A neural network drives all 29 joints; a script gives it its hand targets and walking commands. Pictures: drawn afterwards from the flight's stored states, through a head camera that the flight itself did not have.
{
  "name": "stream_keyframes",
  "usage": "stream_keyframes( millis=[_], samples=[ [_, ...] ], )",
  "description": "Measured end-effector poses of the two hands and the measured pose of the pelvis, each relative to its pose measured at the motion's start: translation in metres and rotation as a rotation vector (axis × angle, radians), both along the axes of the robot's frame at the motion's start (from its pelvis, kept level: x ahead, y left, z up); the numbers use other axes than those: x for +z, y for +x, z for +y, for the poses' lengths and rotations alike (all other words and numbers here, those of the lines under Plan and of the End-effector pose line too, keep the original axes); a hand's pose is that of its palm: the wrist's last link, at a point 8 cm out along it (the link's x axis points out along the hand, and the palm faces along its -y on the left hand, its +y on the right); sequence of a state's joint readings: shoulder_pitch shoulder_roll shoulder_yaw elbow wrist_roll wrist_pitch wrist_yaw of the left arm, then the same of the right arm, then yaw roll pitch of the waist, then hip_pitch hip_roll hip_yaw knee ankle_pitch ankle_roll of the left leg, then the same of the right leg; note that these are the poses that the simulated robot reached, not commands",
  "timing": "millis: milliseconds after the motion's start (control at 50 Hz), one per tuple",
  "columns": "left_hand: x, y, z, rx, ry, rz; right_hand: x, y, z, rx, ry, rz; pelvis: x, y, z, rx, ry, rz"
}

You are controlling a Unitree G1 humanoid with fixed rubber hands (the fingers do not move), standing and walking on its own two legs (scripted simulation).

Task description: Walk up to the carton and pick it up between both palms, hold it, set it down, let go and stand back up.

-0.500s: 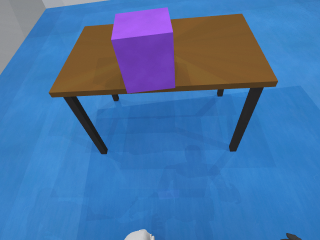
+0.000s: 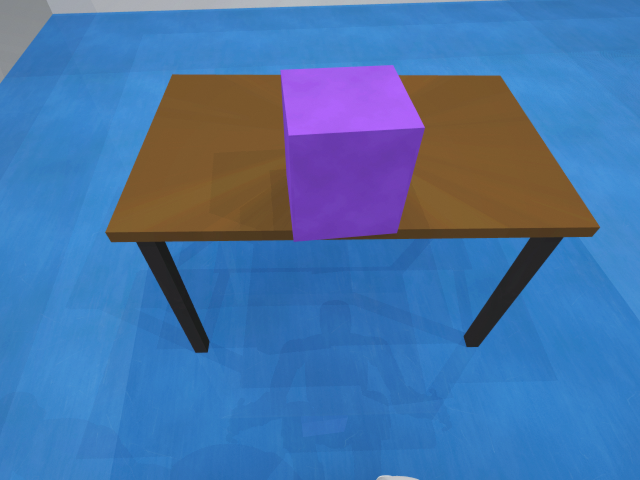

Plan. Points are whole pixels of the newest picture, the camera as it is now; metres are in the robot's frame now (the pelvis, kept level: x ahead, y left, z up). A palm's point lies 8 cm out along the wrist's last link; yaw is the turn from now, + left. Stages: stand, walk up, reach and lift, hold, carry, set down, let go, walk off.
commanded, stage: walk up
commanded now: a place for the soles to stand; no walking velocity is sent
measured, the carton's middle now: (341, 156) +0.67 -0.03 +0.00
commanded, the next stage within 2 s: none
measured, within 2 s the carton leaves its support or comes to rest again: neither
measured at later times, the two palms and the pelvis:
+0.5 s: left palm out of the picture +0.14 +0.31 -0.13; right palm out of the picture +0.02 -0.30 -0.08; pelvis +0.01 +0.02 -0.03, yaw +1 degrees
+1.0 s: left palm out of the picture +0.10 +0.25 -0.13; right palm out of the picture +0.09 -0.37 -0.11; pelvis +0.01 -0.06 -0.03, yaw +2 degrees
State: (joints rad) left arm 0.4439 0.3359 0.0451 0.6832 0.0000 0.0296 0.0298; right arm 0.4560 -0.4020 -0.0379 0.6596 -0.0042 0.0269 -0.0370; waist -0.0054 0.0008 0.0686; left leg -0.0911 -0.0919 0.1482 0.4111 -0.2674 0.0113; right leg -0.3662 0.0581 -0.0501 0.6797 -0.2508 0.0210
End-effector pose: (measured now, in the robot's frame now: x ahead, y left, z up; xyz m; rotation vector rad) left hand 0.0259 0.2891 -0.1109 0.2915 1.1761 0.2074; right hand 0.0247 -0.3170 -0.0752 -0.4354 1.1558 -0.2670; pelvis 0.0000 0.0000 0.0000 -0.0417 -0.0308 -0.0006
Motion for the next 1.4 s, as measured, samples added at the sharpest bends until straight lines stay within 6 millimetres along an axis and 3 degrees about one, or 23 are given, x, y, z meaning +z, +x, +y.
stream_keyframes(
  millis=[80, 120, 240, 340, 420, 500, 620, 700, 820, 1000, 1160, 1400],
  samples=[
    [-0.010, -0.012, 0.018, 0.052, 0.041, 0.003, -0.029, 0.021, 0.012, 0.047, 0.011, -0.013, -0.020, 0.003, 0.011, -0.004, 0.045, -0.084],
    [-0.017, -0.008, 0.025, 0.075, 0.041, 0.006, -0.036, 0.029, 0.022, 0.049, 0.021, -0.053, -0.027, 0.007, 0.015, 0.016, 0.032, -0.109],
    [-0.029, 0.051, 0.035, 0.003, -0.036, -0.117, -0.037, 0.015, 0.040, 0.041, -0.009, -0.028, -0.037, 0.000, 0.035, 0.033, 0.023, -0.070],
    [-0.015, 0.089, 0.040, -0.057, -0.059, -0.188, -0.023, -0.008, 0.044, -0.002, -0.044, 0.012, -0.029, 0.004, 0.044, 0.035, 0.016, -0.058],
    [-0.016, 0.106, 0.037, -0.064, -0.067, -0.198, -0.009, -0.008, 0.036, -0.011, -0.072, 0.015, -0.025, 0.010, 0.038, 0.022, 0.009, -0.038],
    [-0.022, 0.116, 0.017, -0.074, -0.083, -0.190, -0.003, -0.006, 0.018, -0.019, -0.089, 0.007, -0.027, 0.015, 0.021, 0.013, 0.018, -0.030],
    [-0.023, 0.126, -0.023, -0.100, -0.051, -0.197, -0.022, 0.001, -0.022, -0.024, -0.058, -0.020, -0.037, 0.018, -0.020, -0.007, 0.058, -0.033],
    [-0.019, 0.120, -0.041, -0.100, -0.020, -0.215, -0.043, 0.016, -0.044, -0.019, -0.028, -0.033, -0.046, 0.017, -0.043, -0.008, 0.049, -0.068],
    [-0.003, 0.103, -0.045, -0.059, 0.021, -0.212, -0.041, 0.046, -0.051, 0.043, 0.002, -0.087, -0.037, 0.012, -0.055, -0.003, 0.057, -0.057],
    [-0.014, 0.077, -0.043, 0.004, 0.014, -0.166, -0.031, 0.063, -0.050, 0.103, 0.016, -0.112, -0.034, 0.008, -0.058, 0.032, 0.042, -0.040],
    [-0.012, 0.077, -0.056, -0.006, 0.020, -0.157, -0.026, 0.096, -0.060, 0.121, 0.042, -0.188, -0.031, 0.010, -0.072, 0.026, 0.051, -0.029],
    [0.001, 0.097, -0.065, -0.020, 0.037, -0.190, -0.024, 0.117, -0.069, 0.114, 0.065, -0.202, -0.025, 0.025, -0.081, 0.025, 0.063, 0.006]
  ],
)
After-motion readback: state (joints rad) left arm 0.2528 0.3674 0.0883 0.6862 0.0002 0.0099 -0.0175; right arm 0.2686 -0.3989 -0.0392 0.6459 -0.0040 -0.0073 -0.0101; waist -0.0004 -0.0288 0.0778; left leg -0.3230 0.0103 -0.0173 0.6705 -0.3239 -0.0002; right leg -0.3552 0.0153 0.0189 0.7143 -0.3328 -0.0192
